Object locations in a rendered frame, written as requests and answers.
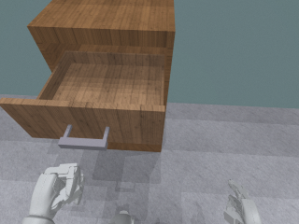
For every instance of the left robot thigh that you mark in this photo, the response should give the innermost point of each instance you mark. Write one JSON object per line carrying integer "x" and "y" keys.
{"x": 122, "y": 219}

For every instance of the handle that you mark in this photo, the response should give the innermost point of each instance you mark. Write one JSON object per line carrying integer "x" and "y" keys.
{"x": 83, "y": 143}

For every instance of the robot left shin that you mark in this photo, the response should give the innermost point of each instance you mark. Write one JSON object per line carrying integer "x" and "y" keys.
{"x": 124, "y": 212}

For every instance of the cabinet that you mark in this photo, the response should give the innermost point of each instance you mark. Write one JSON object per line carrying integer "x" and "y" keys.
{"x": 119, "y": 26}

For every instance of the right robot hand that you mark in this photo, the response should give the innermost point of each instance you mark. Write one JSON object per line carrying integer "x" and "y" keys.
{"x": 246, "y": 211}

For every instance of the robot left forearm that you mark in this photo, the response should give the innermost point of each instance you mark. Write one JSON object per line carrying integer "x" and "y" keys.
{"x": 37, "y": 220}

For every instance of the left robot hand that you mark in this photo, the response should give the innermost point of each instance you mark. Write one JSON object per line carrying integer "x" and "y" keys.
{"x": 65, "y": 180}

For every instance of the drawer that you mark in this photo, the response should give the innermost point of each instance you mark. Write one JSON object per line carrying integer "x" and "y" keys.
{"x": 92, "y": 90}

